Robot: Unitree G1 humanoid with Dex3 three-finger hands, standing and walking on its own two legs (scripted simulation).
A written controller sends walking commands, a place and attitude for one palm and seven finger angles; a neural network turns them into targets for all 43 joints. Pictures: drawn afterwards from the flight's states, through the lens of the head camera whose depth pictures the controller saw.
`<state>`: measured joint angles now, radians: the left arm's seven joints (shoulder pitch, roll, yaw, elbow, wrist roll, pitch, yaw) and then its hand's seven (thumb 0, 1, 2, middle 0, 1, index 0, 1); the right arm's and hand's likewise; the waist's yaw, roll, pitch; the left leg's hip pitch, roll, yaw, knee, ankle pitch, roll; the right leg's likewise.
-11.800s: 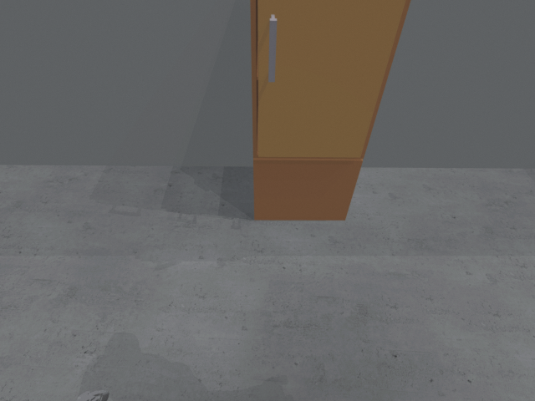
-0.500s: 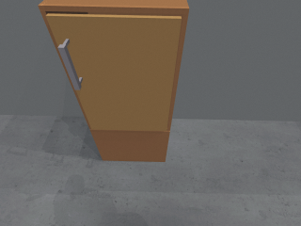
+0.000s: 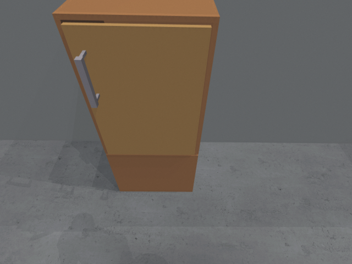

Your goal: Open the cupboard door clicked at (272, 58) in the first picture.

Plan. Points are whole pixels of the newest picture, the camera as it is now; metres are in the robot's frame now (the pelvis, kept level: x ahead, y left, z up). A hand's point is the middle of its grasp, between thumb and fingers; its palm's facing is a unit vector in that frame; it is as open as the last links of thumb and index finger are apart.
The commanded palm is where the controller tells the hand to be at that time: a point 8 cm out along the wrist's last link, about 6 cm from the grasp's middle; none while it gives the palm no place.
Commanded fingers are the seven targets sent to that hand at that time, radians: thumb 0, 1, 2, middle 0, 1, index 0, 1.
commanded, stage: come to a stop and stand still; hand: left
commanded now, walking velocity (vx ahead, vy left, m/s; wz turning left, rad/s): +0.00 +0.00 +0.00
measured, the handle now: (89, 80) +0.61 +0.32 +0.08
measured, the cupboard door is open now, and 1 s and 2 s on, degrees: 0 0 0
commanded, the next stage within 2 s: look again from close up in 0.12 s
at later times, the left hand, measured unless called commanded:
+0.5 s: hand out of the picture +0.01 +0.20 -0.18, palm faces +0.02 -0.98 -0.21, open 7.3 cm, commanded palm none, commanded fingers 0.00 0.90 0.90 -0.20 -0.30 -0.20 -0.30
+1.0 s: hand out of the picture +0.02 +0.19 -0.18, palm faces +0.05 -0.98 -0.18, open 7.3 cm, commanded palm none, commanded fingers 0.00 0.90 0.90 -0.20 -0.30 -0.20 -0.30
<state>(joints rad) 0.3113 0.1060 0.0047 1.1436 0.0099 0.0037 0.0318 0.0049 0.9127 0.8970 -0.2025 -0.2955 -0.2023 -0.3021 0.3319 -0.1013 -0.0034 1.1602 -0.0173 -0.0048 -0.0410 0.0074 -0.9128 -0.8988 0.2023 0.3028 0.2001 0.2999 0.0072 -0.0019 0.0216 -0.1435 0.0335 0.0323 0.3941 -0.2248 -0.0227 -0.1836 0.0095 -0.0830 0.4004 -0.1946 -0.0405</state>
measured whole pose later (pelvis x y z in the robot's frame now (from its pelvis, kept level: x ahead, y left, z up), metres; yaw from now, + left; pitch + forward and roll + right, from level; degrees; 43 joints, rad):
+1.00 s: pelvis +0.03 +0.03 -0.01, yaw +0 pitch -1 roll +0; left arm 0.31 0.12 0.01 1.10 0.03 -0.01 0.03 0.01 0.92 0.90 -0.20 -0.30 -0.20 -0.30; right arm 0.33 -0.15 0.01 1.11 -0.02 -0.01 -0.02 0.01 -0.91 -0.90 0.20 0.30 0.20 0.30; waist 0.01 0.02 0.03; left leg -0.17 -0.01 0.04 0.53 -0.34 0.02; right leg -0.22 -0.04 -0.07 0.55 -0.31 0.00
